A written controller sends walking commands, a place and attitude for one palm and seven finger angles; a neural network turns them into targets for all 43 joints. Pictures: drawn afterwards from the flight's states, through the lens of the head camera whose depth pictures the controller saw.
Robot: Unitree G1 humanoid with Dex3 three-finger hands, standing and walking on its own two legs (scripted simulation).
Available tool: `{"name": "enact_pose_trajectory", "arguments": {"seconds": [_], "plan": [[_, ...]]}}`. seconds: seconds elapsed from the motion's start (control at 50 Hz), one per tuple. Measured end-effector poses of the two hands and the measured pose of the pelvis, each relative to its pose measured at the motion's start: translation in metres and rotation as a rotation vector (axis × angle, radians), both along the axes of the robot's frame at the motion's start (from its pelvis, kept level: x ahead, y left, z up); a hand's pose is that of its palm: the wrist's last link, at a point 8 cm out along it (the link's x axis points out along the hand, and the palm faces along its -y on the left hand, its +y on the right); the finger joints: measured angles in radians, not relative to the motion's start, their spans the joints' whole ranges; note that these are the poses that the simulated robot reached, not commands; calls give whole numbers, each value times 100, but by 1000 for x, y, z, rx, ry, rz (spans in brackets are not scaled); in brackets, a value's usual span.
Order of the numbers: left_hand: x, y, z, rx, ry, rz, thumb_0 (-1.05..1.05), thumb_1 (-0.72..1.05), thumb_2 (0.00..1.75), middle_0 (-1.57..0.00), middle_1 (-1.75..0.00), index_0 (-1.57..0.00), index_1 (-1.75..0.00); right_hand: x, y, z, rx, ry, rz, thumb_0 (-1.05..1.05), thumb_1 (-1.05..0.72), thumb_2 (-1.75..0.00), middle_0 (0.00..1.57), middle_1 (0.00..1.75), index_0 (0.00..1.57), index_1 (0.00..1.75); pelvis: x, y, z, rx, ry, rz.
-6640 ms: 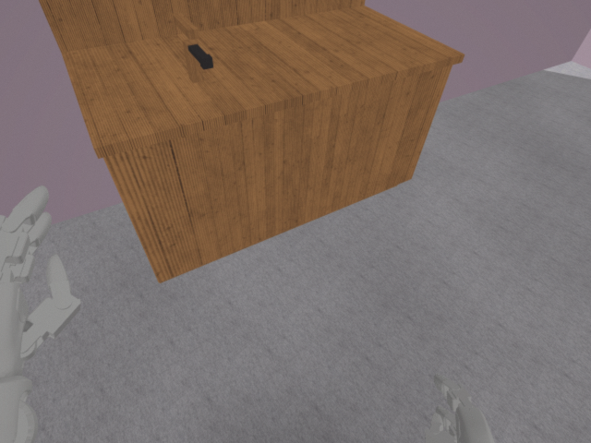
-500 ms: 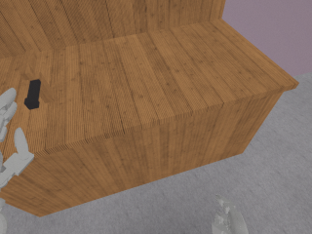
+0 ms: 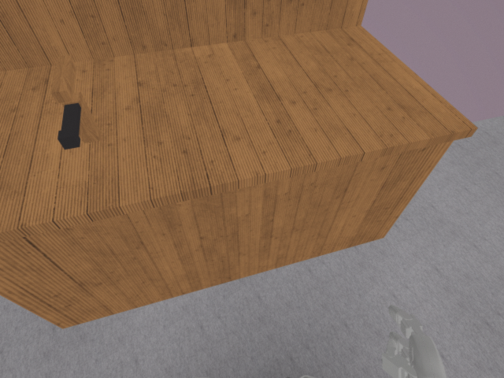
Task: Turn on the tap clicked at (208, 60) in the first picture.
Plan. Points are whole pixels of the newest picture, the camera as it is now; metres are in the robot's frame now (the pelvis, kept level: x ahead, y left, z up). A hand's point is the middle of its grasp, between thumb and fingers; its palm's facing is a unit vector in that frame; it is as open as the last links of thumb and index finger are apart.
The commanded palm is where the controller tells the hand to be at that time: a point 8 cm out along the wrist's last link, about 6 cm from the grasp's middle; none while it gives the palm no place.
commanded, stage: come to a stop and stand still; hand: left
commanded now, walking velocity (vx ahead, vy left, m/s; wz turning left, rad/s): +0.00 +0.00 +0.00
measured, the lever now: (69, 138) +0.49 +0.41 +0.06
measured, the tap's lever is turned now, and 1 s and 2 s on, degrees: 0 0 0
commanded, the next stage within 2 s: look again from close up in 1.28 s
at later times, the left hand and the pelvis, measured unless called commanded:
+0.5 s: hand out of the picture +0.16 +0.30 +0.19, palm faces +0.47 -0.83 -0.32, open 7.4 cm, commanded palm +0.10 +0.33 +0.18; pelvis -0.05 +0.04 +0.00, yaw +2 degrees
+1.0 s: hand out of the picture +0.12 +0.30 +0.17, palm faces +0.43 -0.81 -0.40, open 7.4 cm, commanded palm +0.07 +0.32 +0.18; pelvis -0.09 +0.04 +0.00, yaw +0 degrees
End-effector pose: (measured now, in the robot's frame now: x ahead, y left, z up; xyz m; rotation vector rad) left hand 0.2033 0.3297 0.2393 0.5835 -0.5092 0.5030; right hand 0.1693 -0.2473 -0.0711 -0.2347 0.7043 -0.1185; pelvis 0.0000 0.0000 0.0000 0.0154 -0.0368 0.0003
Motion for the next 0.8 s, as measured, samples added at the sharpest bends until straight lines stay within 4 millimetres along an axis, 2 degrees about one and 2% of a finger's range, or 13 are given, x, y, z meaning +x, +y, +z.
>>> {"name": "enact_pose_trajectory", "arguments": {"seconds": [0.04,0.1,0.14,0.18,0.24,0.3,0.38,0.42,0.5,0.6,0.72,0.8], "plan": [[-9,-3,-23,-75,80,-36,1,89,90,-20,-30,-21,-30,-16,15,1,40,-17,-11,1,-91,-90,20,30,20,30,-5,12,1,3,-13,-18],[-29,-21,-60,-145,218,-131,1,90,90,-20,-30,-20,-30,-39,39,-1,74,-19,-16,1,-91,-90,20,30,20,30,-11,27,1,0,-32,-28],[-42,-26,-75,-167,268,-173,1,89,90,-20,-30,-20,-30,-52,55,-3,84,-1,-4,1,-90,-90,20,30,20,30,-16,32,0,-1,-45,-23],[-52,-22,-81,-168,273,-178,1,89,90,-21,-30,-21,-30,-62,69,-4,85,19,24,1,-90,-90,20,30,20,30,-22,34,-1,0,-59,-15],[-61,-2,-72,-146,209,-127,2,88,90,-21,-30,-22,-30,-69,85,-5,85,30,76,1,-90,-90,20,30,20,30,-32,35,-2,-6,-75,-1],[-69,17,-52,-131,106,-66,2,88,90,-21,-30,-22,-30,-67,95,-3,91,7,119,1,-90,-90,20,30,20,30,-40,38,-3,-14,-85,5],[-80,19,-29,-123,5,-59,2,89,90,-21,-30,-21,-30,-58,99,5,93,-52,145,1,-90,-90,20,30,20,30,-48,41,-1,-25,-93,12],[-84,14,-29,-130,8,-77,2,89,90,-20,-30,-21,-30,-54,98,11,92,-82,143,1,-90,-90,20,30,20,30,-50,43,0,-25,-91,14],[-90,6,-43,-149,94,-94,1,89,90,-20,-30,-20,-30,-48,92,20,80,-121,132,1,-90,-90,20,30,20,30,-54,42,3,-17,-85,27],[-104,6,-56,-159,176,-59,1,89,90,-21,-30,-21,-30,-47,81,23,41,-107,143,1,-90,-90,20,30,20,30,-61,35,4,-7,-78,56],[-124,7,-46,-124,109,-60,2,89,90,-21,-30,-21,-30,-57,69,15,-32,-53,153,1,-90,-90,20,30,20,30,-76,36,-3,-29,-62,60],[-125,9,-41,-106,43,-100,1,89,90,-21,-30,-21,-30,-75,68,8,-30,-48,90,1,-90,-90,20,30,20,30,-84,43,-11,-26,-87,30]]}}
